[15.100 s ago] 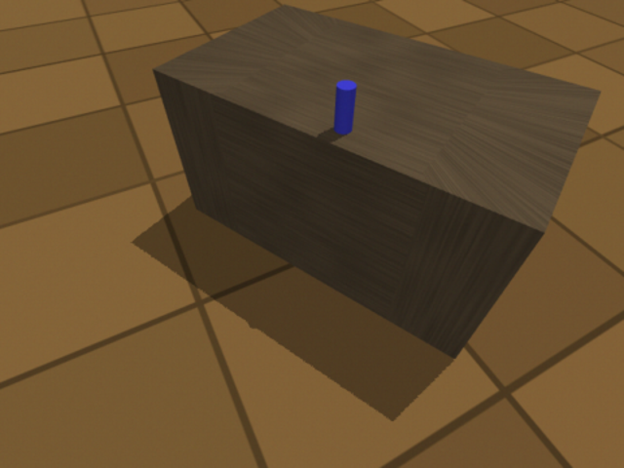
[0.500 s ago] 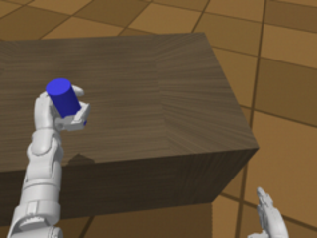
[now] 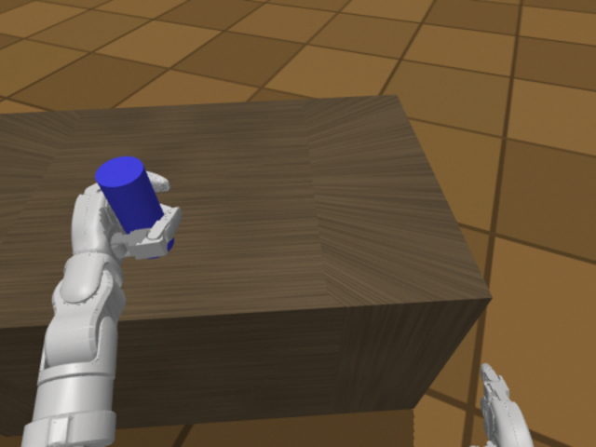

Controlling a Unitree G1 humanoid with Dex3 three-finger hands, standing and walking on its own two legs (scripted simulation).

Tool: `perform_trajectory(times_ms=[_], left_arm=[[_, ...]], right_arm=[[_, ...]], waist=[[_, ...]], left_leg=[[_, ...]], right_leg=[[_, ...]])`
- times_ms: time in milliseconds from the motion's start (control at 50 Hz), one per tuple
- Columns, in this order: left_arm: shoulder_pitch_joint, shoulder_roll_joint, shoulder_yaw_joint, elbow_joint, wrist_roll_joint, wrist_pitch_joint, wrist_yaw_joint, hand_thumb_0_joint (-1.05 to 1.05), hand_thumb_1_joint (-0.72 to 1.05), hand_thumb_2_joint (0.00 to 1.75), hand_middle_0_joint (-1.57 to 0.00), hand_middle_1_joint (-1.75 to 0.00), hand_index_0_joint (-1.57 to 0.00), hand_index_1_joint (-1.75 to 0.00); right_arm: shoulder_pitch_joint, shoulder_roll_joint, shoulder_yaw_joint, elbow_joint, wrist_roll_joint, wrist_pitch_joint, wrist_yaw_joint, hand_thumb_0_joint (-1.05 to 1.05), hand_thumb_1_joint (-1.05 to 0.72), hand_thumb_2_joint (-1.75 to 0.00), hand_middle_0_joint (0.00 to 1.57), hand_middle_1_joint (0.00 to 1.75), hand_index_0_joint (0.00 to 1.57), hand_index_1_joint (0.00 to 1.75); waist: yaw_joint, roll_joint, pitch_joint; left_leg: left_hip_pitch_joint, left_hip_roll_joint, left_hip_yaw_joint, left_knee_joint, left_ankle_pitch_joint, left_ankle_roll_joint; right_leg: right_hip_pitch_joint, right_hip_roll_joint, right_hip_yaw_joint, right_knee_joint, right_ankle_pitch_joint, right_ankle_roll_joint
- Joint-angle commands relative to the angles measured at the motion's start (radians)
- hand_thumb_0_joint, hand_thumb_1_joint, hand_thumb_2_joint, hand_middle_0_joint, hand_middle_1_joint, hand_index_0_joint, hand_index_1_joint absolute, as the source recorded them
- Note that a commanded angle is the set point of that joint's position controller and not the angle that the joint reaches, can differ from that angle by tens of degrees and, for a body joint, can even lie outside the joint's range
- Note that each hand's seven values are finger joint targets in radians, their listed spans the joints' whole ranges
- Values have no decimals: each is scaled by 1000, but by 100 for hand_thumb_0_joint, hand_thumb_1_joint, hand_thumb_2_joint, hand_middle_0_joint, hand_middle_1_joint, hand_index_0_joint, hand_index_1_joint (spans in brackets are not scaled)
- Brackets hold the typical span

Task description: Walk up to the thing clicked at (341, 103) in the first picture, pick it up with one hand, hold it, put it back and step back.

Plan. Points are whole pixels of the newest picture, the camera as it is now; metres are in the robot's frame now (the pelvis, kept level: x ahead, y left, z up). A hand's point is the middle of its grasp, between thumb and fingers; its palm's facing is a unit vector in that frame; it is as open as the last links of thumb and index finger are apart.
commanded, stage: lift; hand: left
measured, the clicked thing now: (139, 211) +0.36 +0.19 +0.16
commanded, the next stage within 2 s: hold in 0.30 s
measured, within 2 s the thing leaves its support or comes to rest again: neither
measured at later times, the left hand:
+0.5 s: hand (141, 215) +0.34 +0.18 +0.18, palm faces +0.13 -0.99 +0.00, open 6.6 cm
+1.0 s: hand (139, 209) +0.33 +0.17 +0.20, palm faces +0.13 -0.99 +0.00, open 6.6 cm
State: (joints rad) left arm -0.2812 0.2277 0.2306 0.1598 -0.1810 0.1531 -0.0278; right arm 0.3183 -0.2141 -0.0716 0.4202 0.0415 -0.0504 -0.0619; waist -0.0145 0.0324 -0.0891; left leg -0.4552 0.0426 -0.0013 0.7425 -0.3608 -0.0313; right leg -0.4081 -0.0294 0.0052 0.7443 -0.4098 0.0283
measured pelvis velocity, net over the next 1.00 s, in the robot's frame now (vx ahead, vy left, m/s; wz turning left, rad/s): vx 0.01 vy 0.00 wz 0.01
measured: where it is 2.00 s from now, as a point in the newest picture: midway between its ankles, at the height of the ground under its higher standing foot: outside the picture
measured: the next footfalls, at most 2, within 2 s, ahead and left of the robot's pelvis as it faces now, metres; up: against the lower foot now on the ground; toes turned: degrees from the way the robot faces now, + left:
none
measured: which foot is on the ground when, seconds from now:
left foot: down 0.00-1.00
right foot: down 0.00-1.00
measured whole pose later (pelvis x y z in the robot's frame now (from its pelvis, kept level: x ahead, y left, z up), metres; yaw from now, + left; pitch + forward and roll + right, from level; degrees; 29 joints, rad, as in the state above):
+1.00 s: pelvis +0.01 +0.00 +0.01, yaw +1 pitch +1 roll +0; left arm -0.20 0.19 0.24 -0.15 -0.21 0.41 -0.03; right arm 0.28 -0.21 -0.09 0.57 0.04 -0.17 -0.05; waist 0.01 0.05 -0.06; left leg -0.32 0.03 -0.01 0.62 -0.31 -0.03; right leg -0.26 -0.04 -0.01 0.62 -0.37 0.03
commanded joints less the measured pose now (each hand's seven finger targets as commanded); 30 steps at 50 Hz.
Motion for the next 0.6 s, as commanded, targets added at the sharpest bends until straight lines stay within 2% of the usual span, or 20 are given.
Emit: perform_trajectory(times_ms=[0,40,80,140,160,180,200,240,260,280,300,320,340,400,440,460,480,540,560,580], left_arm=[[-360,190,70,-272,-21,-35,4,0,59,134,-141,-148,-145,-146],[-372,178,58,-319,-19,-22,3,0,57,133,-140,-147,-144,-145],[-365,174,64,-319,-25,-6,5,0,57,132,-139,-147,-143,-145],[-376,160,51,-341,-23,11,6,0,59,133,-139,-147,-143,-145],[-373,170,58,-345,-23,16,5,0,60,133,-140,-147,-143,-145],[-372,178,64,-343,-21,18,7,0,58,132,-139,-147,-143,-144],[-366,178,67,-355,-22,22,7,0,58,132,-139,-146,-143,-144],[-370,146,41,-379,-25,30,4,0,56,131,-139,-146,-143,-144],[-359,161,66,-385,-32,34,4,0,55,131,-138,-145,-142,-143],[-348,161,61,-374,-30,40,5,0,55,130,-138,-145,-142,-143],[-353,150,48,-392,-27,47,2,0,56,130,-137,-144,-141,-142],[-347,160,61,-387,-28,49,4,0,56,130,-138,-145,-141,-142],[-337,163,66,-395,-26,56,5,0,57,129,-137,-143,-140,-141],[-320,162,68,-408,-26,70,3,0,59,129,-135,-142,-138,-141],[-350,146,53,-433,-31,79,0,0,60,129,-136,-143,-139,-141],[-337,163,72,-433,-32,84,3,0,59,129,-136,-143,-139,-142],[-335,157,60,-438,-28,88,2,0,58,128,-136,-142,-139,-141],[-331,147,59,-462,-33,100,2,0,57,128,-136,-143,-139,-141],[-340,146,53,-471,-32,104,0,0,57,127,-136,-142,-138,-140],[-324,154,69,-457,-35,106,0,0,54,128,-135,-142,-138,-141]], right_arm=[[-65,-144,-76,-133,-1,-77,-14,0,55,-4,5,5,5,5],[-69,-97,-32,-126,-2,-85,-7,0,55,-4,5,5,5,5],[-88,-139,-74,-96,-3,-96,-13,0,55,-4,5,5,5,5],[-103,-135,-59,-131,-2,-116,-10,0,55,-4,5,5,5,5],[-101,-115,-48,-95,-1,-119,-9,0,55,-4,5,5,5,5],[-110,-139,-67,-107,-3,-125,-10,0,55,-4,5,5,5,5],[-138,-140,-67,-107,-3,-131,-12,0,55,-4,5,5,5,5],[-117,-105,-41,-88,-4,-137,-11,0,55,-4,5,5,5,5],[-101,-111,-51,-79,-3,-140,-12,0,55,-4,5,5,5,5],[-101,-118,-54,-65,-4,-142,-9,0,55,-4,5,5,5,5],[-111,-91,-25,-78,-4,-147,-6,0,55,-4,5,5,5,5],[-117,-128,-59,-92,-6,-150,-10,0,55,-4,5,5,5,5],[-118,-100,-40,-61,-4,-149,-8,0,55,-4,5,5,5,5],[-106,-127,-62,-51,-7,-153,-8,0,55,-5,5,5,5,5],[-114,-96,-34,-59,-4,-157,-4,0,55,-5,5,5,5,5],[-145,-128,-60,-53,-4,-165,-7,0,54,-5,5,5,5,5],[-127,-110,-53,-26,-4,-163,-7,0,54,-5,5,5,5,5],[-129,-124,-64,-34,-6,-172,-6,0,54,-5,5,5,5,5],[-129,-111,-50,-35,-6,-172,-5,0,54,-5,5,5,5,5],[-132,-129,-65,-33,-7,-173,-6,0,54,-5,5,5,5,5]], waist=[[-7,-36,-226],[3,-10,-216],[-1,-14,-199],[-7,-34,-209],[6,-14,-186],[1,-31,-184],[10,-29,-177],[5,-21,-191],[10,-19,-216],[9,-17,-182],[15,-14,-195],[2,-33,-205],[19,-19,-197],[8,-17,-204],[8,-24,-188],[14,-24,-170],[16,-6,-177],[11,-12,-207],[10,-11,-219],[11,-38,-211]], left_leg=[[185,-37,33,-99,231,41],[182,-38,35,-106,223,38],[198,-32,28,-118,231,36],[218,-30,21,-131,223,36],[205,-35,24,-134,210,35],[204,-35,23,-140,198,37],[203,-37,24,-145,188,36],[219,-38,28,-140,202,38],[231,-36,25,-139,232,38],[220,-35,25,-146,223,36],[225,-36,25,-143,234,36],[238,-36,24,-145,241,38],[230,-39,29,-141,252,38],[248,-39,27,-148,262,37],[243,-38,24,-155,248,39],[243,-38,23,-164,236,37],[245,-38,24,-164,242,35],[273,-35,19,-160,290,35],[280,-37,22,-155,311,36],[280,-35,19,-156,329,38]], right_leg=[[46,23,-41,-136,292,-6],[42,22,-41,-144,278,-10],[38,26,-48,-143,277,-11],[49,28,-51,-154,265,-11],[48,25,-49,-163,253,-11],[51,26,-48,-169,241,-11],[52,24,-47,-175,229,-10],[51,21,-46,-175,246,-10],[73,23,-49,-170,273,-10],[64,25,-51,-173,263,-11],[70,24,-51,-177,272,-11],[80,24,-50,-180,281,-8],[81,20,-48,-180,293,-8],[88,21,-48,-185,305,-7],[87,21,-51,-196,290,-8],[83,23,-53,-196,275,-9],[82,22,-51,-197,278,-12],[105,24,-56,-191,324,-10],[109,23,-54,-191,347,-10],[120,24,-57,-190,362,-7]])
